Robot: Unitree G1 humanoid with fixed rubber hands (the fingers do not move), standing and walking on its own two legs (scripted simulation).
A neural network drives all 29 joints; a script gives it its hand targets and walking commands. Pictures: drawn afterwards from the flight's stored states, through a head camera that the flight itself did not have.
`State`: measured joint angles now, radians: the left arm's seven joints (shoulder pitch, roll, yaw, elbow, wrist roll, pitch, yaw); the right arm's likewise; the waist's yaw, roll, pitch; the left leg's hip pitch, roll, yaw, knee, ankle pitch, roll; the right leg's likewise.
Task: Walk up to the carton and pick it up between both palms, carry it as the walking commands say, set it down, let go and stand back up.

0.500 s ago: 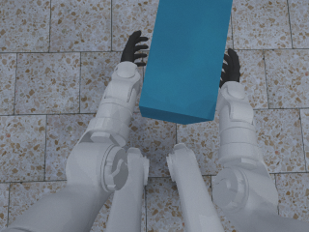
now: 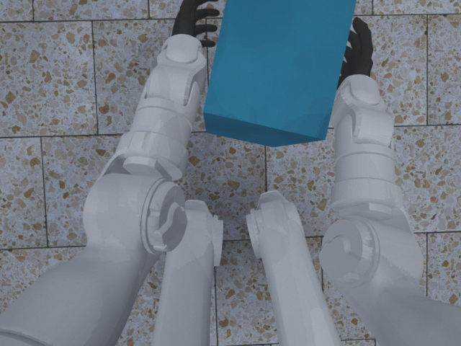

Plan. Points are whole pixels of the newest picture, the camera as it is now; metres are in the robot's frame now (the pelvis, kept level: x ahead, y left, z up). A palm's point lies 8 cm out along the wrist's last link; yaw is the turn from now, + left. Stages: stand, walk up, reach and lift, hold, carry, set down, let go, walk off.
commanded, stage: set down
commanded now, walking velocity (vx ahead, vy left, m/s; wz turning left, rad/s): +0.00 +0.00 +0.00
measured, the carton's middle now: (267, 49) +0.56 -0.08 -0.19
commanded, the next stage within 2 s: none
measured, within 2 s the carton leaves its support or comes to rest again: rests again in 1.26 s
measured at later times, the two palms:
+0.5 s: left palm (196, 46) +0.57 +0.04 -0.20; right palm (332, 77) +0.51 -0.20 -0.20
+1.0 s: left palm (197, 48) +0.58 +0.04 -0.22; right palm (329, 75) +0.52 -0.20 -0.22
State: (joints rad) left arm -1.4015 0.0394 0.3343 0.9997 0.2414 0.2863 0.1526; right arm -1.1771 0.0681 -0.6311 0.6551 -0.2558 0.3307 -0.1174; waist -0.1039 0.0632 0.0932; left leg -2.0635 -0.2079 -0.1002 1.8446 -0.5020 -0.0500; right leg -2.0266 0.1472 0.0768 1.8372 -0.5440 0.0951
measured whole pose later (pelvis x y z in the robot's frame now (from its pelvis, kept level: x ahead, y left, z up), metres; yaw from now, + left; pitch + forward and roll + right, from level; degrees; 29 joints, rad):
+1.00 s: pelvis +0.00 +0.00 -0.07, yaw +0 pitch +39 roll -2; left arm -1.58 0.17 0.22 1.09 0.13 0.26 0.16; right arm -1.37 -0.04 -0.52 0.76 -0.15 0.32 -0.15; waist -0.11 0.04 0.32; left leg -2.20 -0.20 -0.06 2.11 -0.58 -0.06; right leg -2.17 0.15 0.05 2.10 -0.61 0.08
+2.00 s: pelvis +0.00 +0.01 -0.09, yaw -2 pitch +32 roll -3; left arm -1.64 0.22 0.20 1.15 0.10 0.22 0.10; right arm -1.42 -0.08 -0.53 0.82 -0.14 0.25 -0.07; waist -0.12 0.04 0.49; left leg -2.15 -0.17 -0.03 2.20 -0.60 -0.02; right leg -2.12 0.12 0.03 2.18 -0.62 0.09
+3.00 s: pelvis +0.01 +0.00 -0.08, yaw -4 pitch +38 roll -3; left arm -1.55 0.37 0.02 1.06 -0.10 0.16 0.11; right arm -1.40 -0.22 -0.30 0.93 0.14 0.11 -0.15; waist -0.11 0.00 0.35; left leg -2.21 -0.10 -0.03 2.17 -0.63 -0.01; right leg -2.20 0.08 -0.02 2.14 -0.60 0.03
